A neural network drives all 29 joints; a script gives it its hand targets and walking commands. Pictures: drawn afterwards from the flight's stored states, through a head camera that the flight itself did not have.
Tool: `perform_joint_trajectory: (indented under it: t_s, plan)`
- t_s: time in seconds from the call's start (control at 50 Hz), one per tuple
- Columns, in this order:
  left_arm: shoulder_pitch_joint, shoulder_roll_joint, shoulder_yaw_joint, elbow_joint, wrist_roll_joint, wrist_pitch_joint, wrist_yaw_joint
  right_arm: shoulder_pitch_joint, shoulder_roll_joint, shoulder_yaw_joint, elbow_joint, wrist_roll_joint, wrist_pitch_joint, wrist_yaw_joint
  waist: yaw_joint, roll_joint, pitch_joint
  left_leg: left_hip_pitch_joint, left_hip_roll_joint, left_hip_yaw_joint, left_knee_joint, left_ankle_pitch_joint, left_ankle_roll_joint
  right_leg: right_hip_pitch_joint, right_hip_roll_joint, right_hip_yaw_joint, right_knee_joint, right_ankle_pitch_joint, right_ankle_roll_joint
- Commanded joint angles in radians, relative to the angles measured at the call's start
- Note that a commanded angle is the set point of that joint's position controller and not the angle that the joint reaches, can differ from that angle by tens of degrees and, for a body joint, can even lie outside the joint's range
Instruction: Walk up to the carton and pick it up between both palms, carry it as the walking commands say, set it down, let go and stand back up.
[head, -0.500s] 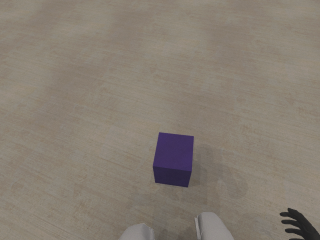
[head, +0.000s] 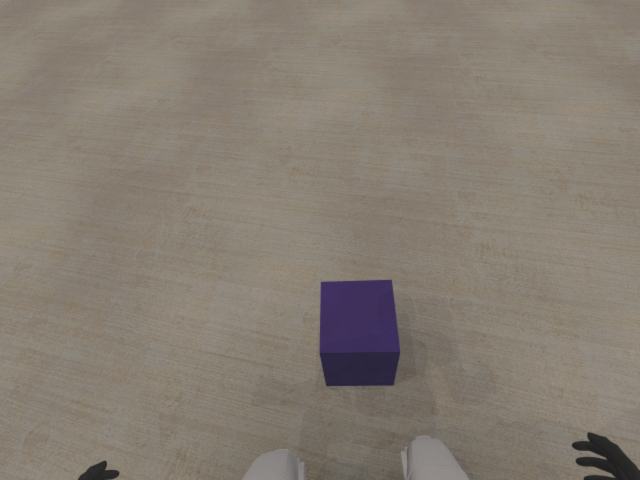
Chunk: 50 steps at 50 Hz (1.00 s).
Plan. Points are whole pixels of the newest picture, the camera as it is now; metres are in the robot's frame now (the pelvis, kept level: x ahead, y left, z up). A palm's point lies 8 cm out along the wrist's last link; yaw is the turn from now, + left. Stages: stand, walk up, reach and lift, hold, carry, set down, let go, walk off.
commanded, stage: walk up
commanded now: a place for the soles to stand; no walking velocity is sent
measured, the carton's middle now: (357, 334) +0.56 -0.04 -0.59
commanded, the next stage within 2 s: reach and lift in 1.78 s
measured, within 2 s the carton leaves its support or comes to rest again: neither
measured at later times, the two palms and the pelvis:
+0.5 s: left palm (108, 444) +0.18 +0.31 -0.07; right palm out of the picture +0.11 -0.34 -0.07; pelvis +0.05 +0.01 +0.01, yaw -5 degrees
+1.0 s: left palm (121, 436) +0.19 +0.30 -0.08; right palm out of the picture +0.11 -0.35 -0.07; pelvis +0.06 +0.00 +0.01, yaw -3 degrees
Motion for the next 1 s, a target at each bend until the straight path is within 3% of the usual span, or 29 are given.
perform_joint_trajectory:
  t_s: [0.0,0.02,0.06,0.18,0.22,0.24,0.26,0.28,0.32,0.36,0.4,0.46,0.48,0.5,0.52,0.54,0.56,0.64,0.7,0.72,0.74,0.76,0.8,0.86,0.9,0.92,0.94,0.96,0.98]
  plan:
    - [-0.203,0.31,0.041,-0.102,0.022,0.004,-0.012,0.107,-0.386,-0.109,-0.005,-0.008,-0.056,-0.055,-0.101,-0.074,0.123,0.199,0.399,-0.847,-0.815,-0.597,0.187,-0.534,0.018,0.104,0.313,0.08,-0.008]
    - [-0.176,0.318,0.05,-0.067,0.014,0.0,-0.018,0.07,-0.359,-0.101,0.012,-0.018,-0.06,-0.064,-0.065,-0.115,0.138,0.185,0.345,-0.723,-0.709,-0.456,0.188,-0.482,-0.019,0.057,0.292,0.144,0.007]
    - [-0.125,0.284,0.06,-0.048,0.009,-0.002,-0.034,0.084,-0.316,-0.083,0.012,-0.029,-0.07,-0.065,-0.039,-0.047,0.118,0.175,0.302,-0.552,-0.613,-0.139,0.212,-0.374,-0.026,-0.005,0.201,0.116,0.02]
    - [-0.164,0.205,0.049,-0.075,-0.003,-0.011,-0.052,0.173,-0.31,-0.077,0.029,-0.035,-0.074,-0.06,-0.062,0.085,-0.002,0.237,0.273,-0.406,-0.431,0.368,0.282,-0.162,0.022,-0.101,-0.082,-0.103,0.003]
    - [-0.032,0.204,0.051,-0.035,0.001,-0.034,-0.045,0.084,-0.276,-0.058,0.005,-0.018,-0.06,-0.055,0.032,0.066,-0.087,0.091,0.223,-0.255,-0.255,0.527,0.222,0.163,0.069,-0.129,-0.364,0.071,-0.031]
    - [0.108,0.282,0.076,0.006,0.014,-0.047,-0.031,0.065,-0.196,-0.03,-0.017,-0.007,-0.058,-0.054,0.107,-0.119,-0.183,-0.11,0.118,-0.113,0.054,0.597,0.135,0.452,0.016,0.062,-0.493,0.063,-0.079]
    - [0.112,0.377,0.093,-0.01,0.015,-0.047,-0.024,0.115,-0.074,0.01,-0.027,0.001,-0.058,-0.057,0.102,-0.429,-0.207,-0.326,-0.011,0.033,0.273,0.186,0.038,0.584,-0.206,0.467,-0.591,0.148,-0.168]
    - [0.114,0.404,0.086,-0.014,-0.001,-0.033,-0.026,0.009,-0.15,0.005,-0.043,-0.005,-0.047,-0.07,0.126,-0.352,-0.17,-0.46,-0.029,0.018,0.273,-0.064,0.04,0.589,-0.296,0.653,-0.616,0.242,-0.286]
    - [0.055,0.33,0.066,-0.007,-0.009,-0.018,-0.022,-0.023,-0.199,-0.015,-0.025,-0.012,-0.045,-0.075,0.085,-0.181,-0.076,-0.391,0.004,-0.021,0.269,-0.12,0.044,0.446,-0.253,0.503,-0.514,0.451,-0.299]
    - [-0.004,0.302,0.05,-0.039,0.0,-0.002,-0.016,0.066,-0.167,-0.019,0.004,-0.006,-0.052,-0.067,0.045,-0.267,-0.068,-0.27,0.001,0.005,0.12,-0.133,0.039,0.346,-0.197,0.319,-0.452,0.49,-0.258]
    - [-0.015,0.297,0.042,-0.048,0.006,0.006,-0.021,0.097,-0.159,-0.024,0.025,-0.001,-0.053,-0.063,0.04,-0.331,-0.089,-0.176,-0.023,0.048,0.032,-0.11,0.036,0.285,-0.174,0.279,-0.455,0.461,-0.252]
    - [-0.108,0.298,0.035,-0.068,0.0,0.025,-0.033,0.182,-0.157,-0.031,0.08,-0.003,-0.066,-0.067,-0.033,-0.281,-0.114,0.104,-0.067,0.108,-0.28,0.07,0.049,0.117,-0.124,0.179,-0.37,0.294,-0.198]
    - [-0.123,0.238,0.018,-0.079,-0.001,0.034,-0.037,0.237,-0.176,-0.045,0.109,-0.016,-0.077,-0.075,-0.071,-0.169,-0.128,0.26,-0.07,0.037,-0.36,0.089,0.054,-0.02,-0.077,0.097,-0.185,0.236,-0.135]
    - [-0.12,0.135,-0.009,-0.106,-0.006,0.034,-0.037,0.276,-0.284,-0.07,0.104,-0.035,-0.09,-0.086,-0.092,0.177,-0.143,0.395,0.182,-0.444,-0.524,-0.021,0.143,-0.28,0.033,-0.052,0.188,0.141,-0.041]
    - [-0.181,0.179,-0.005,-0.119,0.004,0.035,-0.025,0.201,-0.35,-0.074,0.064,-0.025,-0.083,-0.084,-0.075,0.128,-0.052,0.34,0.376,-0.735,-0.668,-0.05,0.25,-0.442,0.081,-0.059,0.183,-0.074,-0.021]
    - [-0.217,0.269,0.017,-0.098,0.016,0.04,-0.02,0.157,-0.359,-0.075,0.063,-0.007,-0.078,-0.082,-0.074,-0.016,-0.003,0.279,0.385,-0.721,-0.659,-0.064,0.288,-0.386,0.0,0.009,0.172,-0.055,-0.015]
    - [-0.195,0.263,0.019,-0.08,0.01,0.035,-0.026,0.109,-0.339,-0.071,0.063,-0.008,-0.08,-0.085,-0.047,-0.035,0.027,0.243,0.36,-0.659,-0.592,0.086,0.297,-0.341,-0.021,-0.025,0.153,-0.015,-0.001]
    - [-0.147,0.215,0.026,-0.073,-0.01,0.01,-0.042,0.119,-0.281,-0.05,0.05,-0.021,-0.081,-0.08,-0.035,0.092,-0.022,0.254,0.248,-0.385,-0.396,0.656,0.271,-0.161,0.015,-0.106,-0.037,-0.103,-0.008]
    - [-0.057,0.209,0.028,-0.045,-0.009,-0.01,-0.04,0.056,-0.265,-0.043,0.031,-0.009,-0.062,-0.071,0.023,0.085,-0.115,0.123,0.162,-0.232,-0.251,0.631,0.195,0.157,0.061,-0.151,-0.325,0.139,-0.035]
    - [0.021,0.259,0.043,-0.02,0.006,-0.018,-0.03,0.012,-0.215,-0.026,0.008,0.001,-0.058,-0.068,0.073,-0.02,-0.168,-0.033,0.094,-0.132,-0.081,0.606,0.129,0.353,0.025,-0.042,-0.405,0.177,-0.074]
    - [0.081,0.343,0.065,-0.009,0.02,-0.023,-0.02,0.002,-0.14,-0.005,-0.015,0.011,-0.053,-0.068,0.105,-0.277,-0.197,-0.244,-0.018,-0.006,0.189,0.443,0.052,0.496,-0.147,0.308,-0.535,0.162,-0.154]
    - [0.057,0.366,0.057,-0.019,0.008,-0.02,-0.018,-0.023,-0.114,0.015,-0.019,0.007,-0.043,-0.076,0.093,-0.32,-0.156,-0.364,-0.039,0.03,0.18,-0.052,0.029,0.5,-0.299,0.511,-0.592,0.276,-0.268]
    - [-0.016,0.344,0.051,-0.013,0.004,-0.008,-0.021,-0.041,-0.186,-0.009,-0.001,-0.005,-0.035,-0.077,0.059,-0.201,-0.075,-0.261,-0.011,-0.018,0.19,-0.133,0.044,0.309,-0.279,0.429,-0.557,0.294,-0.285]
    - [-0.098,0.313,0.036,-0.043,0.009,0.015,-0.023,0.084,-0.164,-0.02,0.059,-0.006,-0.043,-0.061,0.016,-0.29,-0.066,-0.082,-0.042,0.045,-0.038,-0.063,0.044,0.177,-0.176,0.235,-0.513,0.154,-0.217]
    - [-0.154,0.292,0.026,-0.052,0.007,0.028,-0.032,0.166,-0.165,-0.033,0.103,-0.009,-0.049,-0.065,-0.041,-0.257,-0.084,0.106,-0.075,0.09,-0.224,0.073,0.053,0.056,-0.129,0.158,-0.443,0.065,-0.167]
    - [-0.17,0.246,0.012,-0.06,0.006,0.035,-0.037,0.198,-0.182,-0.042,0.12,-0.018,-0.055,-0.073,-0.069,-0.163,-0.091,0.203,-0.059,0.012,-0.321,0.036,0.063,-0.042,-0.089,0.093,-0.316,0.013,-0.115]
    - [-0.177,0.172,-0.006,-0.073,0.001,0.039,-0.039,0.207,-0.244,-0.055,0.114,-0.033,-0.065,-0.08,-0.08,0.074,-0.097,0.286,0.107,-0.351,-0.479,-0.112,0.129,-0.217,-0.01,-0.021,-0.037,-0.041,-0.043]
    - [-0.21,0.175,-0.005,-0.082,0.005,0.042,-0.032,0.155,-0.326,-0.063,0.085,-0.034,-0.068,-0.079,-0.068,0.136,-0.037,0.246,0.288,-0.671,-0.654,-0.255,0.238,-0.324,0.067,-0.096,0.051,-0.082,-0.025]
    - [-0.221,0.249,0.013,-0.066,0.013,0.046,-0.027,0.098,-0.343,-0.066,0.073,-0.024,-0.064,-0.079,-0.062,0.036,0.011,0.179,0.323,-0.686,-0.666,-0.245,0.281,-0.292,0.001,-0.024,0.071,-0.072,-0.016]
